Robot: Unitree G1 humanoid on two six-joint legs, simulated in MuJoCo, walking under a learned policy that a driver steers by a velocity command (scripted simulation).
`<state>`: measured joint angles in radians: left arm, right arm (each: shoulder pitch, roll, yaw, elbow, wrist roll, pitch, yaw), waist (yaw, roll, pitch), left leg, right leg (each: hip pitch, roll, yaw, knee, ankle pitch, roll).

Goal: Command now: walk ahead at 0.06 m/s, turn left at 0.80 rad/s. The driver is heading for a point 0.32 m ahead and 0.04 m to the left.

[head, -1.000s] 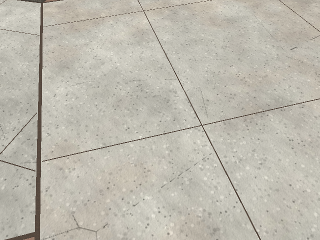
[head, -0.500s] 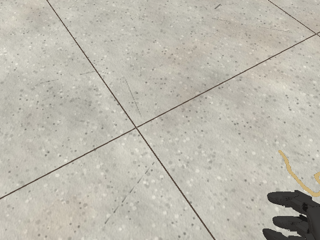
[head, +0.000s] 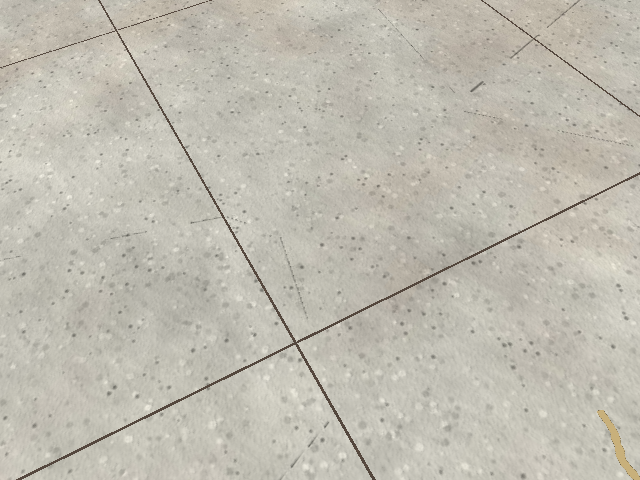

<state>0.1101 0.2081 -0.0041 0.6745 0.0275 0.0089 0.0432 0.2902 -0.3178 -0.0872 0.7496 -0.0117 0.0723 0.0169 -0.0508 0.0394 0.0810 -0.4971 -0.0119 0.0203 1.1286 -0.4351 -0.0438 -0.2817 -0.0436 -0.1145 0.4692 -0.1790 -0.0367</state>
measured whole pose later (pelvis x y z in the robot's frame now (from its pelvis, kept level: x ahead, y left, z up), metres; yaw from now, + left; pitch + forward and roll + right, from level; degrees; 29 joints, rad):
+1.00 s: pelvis +0.30 +0.14 +0.00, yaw +17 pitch -1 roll -1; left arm 0.27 0.21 0.00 0.92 0.02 -0.01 0.00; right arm 0.22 -0.21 0.01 0.92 -0.03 0.03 -0.02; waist 0.02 0.01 0.04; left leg -0.33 0.03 -0.02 0.64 -0.30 0.01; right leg -0.29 0.06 -0.10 0.43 -0.13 -0.09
